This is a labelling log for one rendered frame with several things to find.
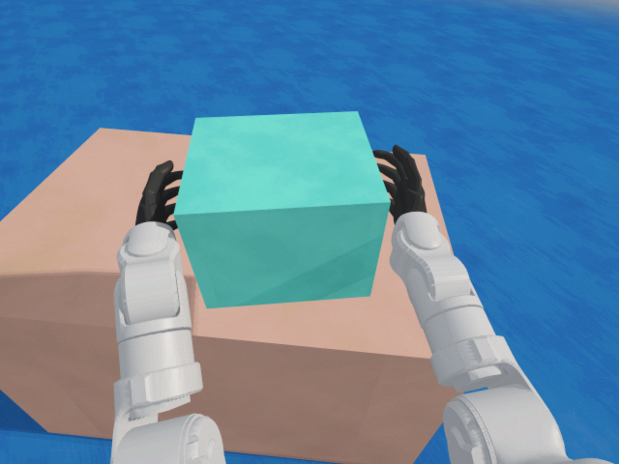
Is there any right robot upper arm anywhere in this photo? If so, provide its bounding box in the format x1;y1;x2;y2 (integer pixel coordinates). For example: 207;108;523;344
443;384;613;464

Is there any left robot hand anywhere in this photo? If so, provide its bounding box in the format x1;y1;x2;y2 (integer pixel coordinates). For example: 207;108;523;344
135;160;184;230

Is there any left robot upper arm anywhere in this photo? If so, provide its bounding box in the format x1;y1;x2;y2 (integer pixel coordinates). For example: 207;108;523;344
113;414;226;464

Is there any pedestal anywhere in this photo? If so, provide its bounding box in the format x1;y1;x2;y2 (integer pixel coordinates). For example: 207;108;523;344
0;128;464;464

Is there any carton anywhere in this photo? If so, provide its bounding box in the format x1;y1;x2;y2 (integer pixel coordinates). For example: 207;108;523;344
173;111;391;308

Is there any robot right forearm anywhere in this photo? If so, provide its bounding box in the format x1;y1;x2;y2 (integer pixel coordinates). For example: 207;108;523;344
390;212;566;453

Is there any robot left forearm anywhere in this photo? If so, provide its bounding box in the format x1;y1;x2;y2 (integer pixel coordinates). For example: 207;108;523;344
110;221;203;464

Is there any right robot hand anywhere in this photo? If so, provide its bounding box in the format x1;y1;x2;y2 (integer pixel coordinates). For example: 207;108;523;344
372;145;427;224

